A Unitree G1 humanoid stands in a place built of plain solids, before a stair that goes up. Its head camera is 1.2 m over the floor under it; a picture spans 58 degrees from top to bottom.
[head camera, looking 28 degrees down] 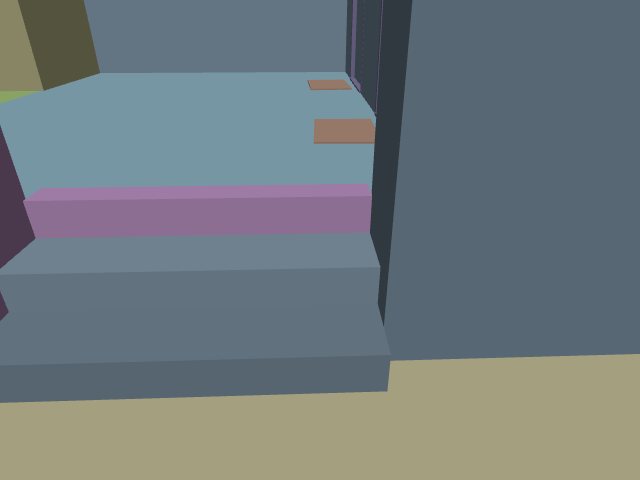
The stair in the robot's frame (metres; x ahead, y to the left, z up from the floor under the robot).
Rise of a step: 0.17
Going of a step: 0.29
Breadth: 1.43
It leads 2 degrees to the left of straight ahead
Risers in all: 3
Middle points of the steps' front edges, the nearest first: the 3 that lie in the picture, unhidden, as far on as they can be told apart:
1.08 0.47 0.17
1.37 0.48 0.34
1.66 0.50 0.51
